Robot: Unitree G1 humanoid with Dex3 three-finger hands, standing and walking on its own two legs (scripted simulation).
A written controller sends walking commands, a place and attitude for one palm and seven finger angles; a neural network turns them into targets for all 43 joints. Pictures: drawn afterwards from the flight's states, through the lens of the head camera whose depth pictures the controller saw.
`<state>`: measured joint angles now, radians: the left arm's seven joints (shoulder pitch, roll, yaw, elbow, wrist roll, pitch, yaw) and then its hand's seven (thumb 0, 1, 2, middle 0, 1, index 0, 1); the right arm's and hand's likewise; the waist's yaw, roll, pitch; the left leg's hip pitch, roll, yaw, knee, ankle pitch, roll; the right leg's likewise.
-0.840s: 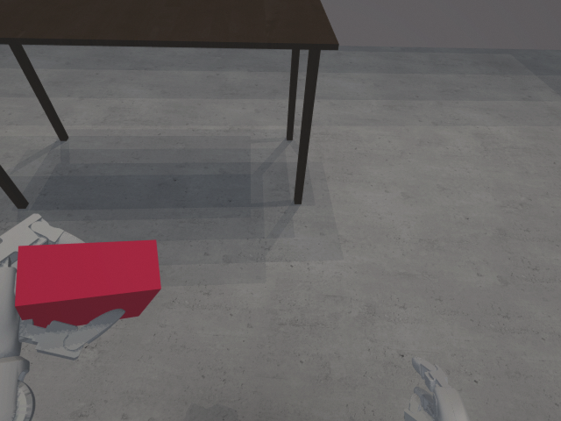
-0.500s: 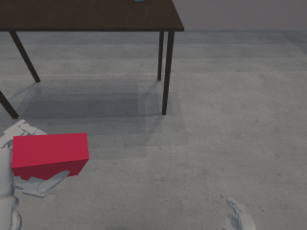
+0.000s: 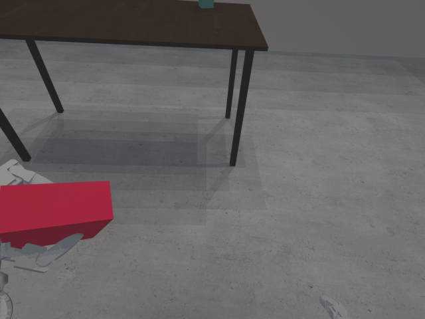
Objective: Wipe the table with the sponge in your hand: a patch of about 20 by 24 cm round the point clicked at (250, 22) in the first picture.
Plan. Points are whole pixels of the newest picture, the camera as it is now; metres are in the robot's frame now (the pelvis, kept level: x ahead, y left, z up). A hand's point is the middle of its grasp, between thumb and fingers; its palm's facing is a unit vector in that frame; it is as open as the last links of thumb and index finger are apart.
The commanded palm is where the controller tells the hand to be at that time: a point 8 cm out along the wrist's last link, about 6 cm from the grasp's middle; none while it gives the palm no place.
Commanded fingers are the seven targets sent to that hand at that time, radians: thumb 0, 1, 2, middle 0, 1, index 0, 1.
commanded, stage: walk to a spot facing it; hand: left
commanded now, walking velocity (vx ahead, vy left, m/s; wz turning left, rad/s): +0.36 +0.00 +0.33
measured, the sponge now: (71, 215) +0.22 +0.21 +0.16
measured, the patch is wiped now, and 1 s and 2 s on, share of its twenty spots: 0.00 0.00 0.00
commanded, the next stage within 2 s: none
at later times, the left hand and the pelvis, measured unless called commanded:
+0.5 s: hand (48, 169) +0.29 +0.28 +0.17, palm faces +0.55 -0.73 -0.41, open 9.6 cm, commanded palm +0.23 +0.30 +0.20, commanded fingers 0.00 0.10 1.30 -1.20 -1.60 -1.20 -1.60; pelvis +0.11 +0.00 +0.00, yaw +9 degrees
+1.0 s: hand (112, 116) +0.43 +0.22 +0.18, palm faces +0.55 -0.68 -0.49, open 9.6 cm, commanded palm +0.35 +0.25 +0.20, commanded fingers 0.00 0.10 1.30 -1.20 -1.60 -1.20 -1.60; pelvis +0.28 -0.06 +0.02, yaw +17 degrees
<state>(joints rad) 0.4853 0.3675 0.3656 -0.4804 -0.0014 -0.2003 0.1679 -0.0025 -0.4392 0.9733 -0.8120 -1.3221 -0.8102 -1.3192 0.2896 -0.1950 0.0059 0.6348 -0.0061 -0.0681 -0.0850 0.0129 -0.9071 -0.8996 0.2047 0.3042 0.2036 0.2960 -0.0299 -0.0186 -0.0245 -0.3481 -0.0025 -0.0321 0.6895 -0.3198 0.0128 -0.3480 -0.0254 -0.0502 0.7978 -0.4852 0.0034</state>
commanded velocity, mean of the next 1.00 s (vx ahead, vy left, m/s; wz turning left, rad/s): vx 0.36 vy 0.00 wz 0.27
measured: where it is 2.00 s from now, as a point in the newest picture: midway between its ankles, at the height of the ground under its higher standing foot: (215, 272)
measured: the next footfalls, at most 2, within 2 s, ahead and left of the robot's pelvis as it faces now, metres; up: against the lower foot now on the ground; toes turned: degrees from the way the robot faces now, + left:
left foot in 0.42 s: +0.17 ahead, +0.14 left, +0.00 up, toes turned +19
right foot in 0.76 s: +0.32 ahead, -0.13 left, +0.00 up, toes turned +0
